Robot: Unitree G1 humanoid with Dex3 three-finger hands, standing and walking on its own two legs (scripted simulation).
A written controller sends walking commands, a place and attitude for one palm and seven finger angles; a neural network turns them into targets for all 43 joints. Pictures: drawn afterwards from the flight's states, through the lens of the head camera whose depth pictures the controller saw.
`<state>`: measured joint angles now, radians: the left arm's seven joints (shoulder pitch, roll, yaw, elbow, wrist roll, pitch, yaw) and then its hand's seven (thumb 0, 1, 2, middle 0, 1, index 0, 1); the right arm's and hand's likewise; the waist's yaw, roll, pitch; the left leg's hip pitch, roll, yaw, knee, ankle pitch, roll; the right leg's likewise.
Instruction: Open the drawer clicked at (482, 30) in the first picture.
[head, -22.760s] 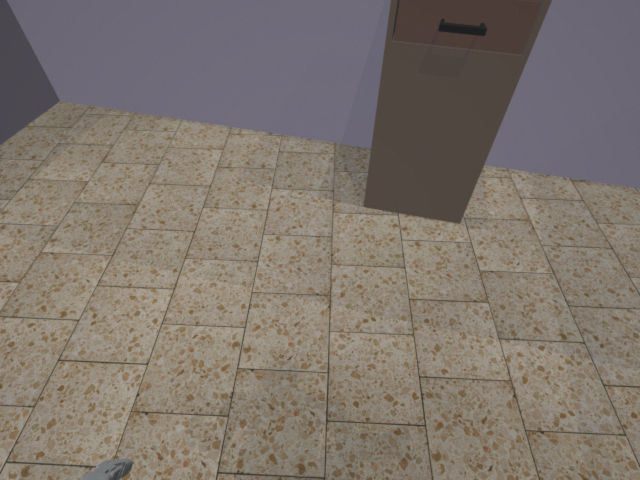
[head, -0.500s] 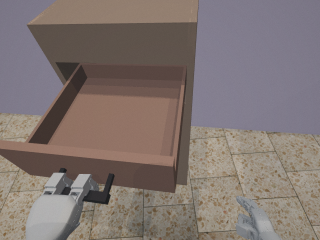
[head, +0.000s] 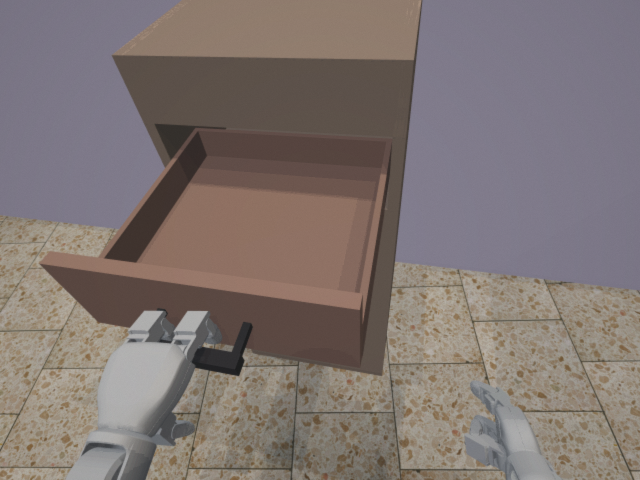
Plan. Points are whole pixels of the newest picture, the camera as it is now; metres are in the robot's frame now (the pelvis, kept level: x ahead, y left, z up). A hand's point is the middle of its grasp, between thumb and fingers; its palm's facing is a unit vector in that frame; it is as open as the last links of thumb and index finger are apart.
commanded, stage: open the thumb to release the handle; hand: left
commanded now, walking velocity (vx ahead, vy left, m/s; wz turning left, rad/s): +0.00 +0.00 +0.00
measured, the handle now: (194, 339) +0.25 +0.19 +0.06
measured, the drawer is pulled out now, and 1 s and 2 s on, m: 0.30 0.30 0.30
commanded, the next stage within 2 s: lift the hand off the handle in 0.04 s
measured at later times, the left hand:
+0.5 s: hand (182, 378) +0.21 +0.20 +0.04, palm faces +0.09 -0.11 -0.99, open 13.4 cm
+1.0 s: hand (162, 354) +0.22 +0.20 +0.10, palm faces +0.07 -0.11 -0.99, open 13.2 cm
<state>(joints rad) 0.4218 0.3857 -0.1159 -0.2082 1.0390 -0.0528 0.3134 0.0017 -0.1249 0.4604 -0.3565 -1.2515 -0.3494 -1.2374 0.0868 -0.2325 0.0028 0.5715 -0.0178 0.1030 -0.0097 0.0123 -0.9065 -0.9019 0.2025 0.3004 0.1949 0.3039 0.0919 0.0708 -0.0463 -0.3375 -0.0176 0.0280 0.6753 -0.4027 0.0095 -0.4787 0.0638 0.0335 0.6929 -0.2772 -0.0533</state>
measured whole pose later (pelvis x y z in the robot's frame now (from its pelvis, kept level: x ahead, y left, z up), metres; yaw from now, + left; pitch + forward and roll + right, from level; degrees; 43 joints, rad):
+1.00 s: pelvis +0.00 +0.01 +0.01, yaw +0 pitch +0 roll +1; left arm 0.33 0.43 -0.17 -0.34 0.97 0.06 0.15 0.00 -0.49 0.30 -0.37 -1.23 -0.44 -1.24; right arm 0.08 -0.26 0.01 0.59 -0.01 0.15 0.00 0.01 -0.91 -0.90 0.20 0.30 0.19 0.30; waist 0.12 0.11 -0.02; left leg -0.20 -0.03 0.02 0.55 -0.35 0.02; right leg -0.33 0.05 0.03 0.57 -0.23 -0.04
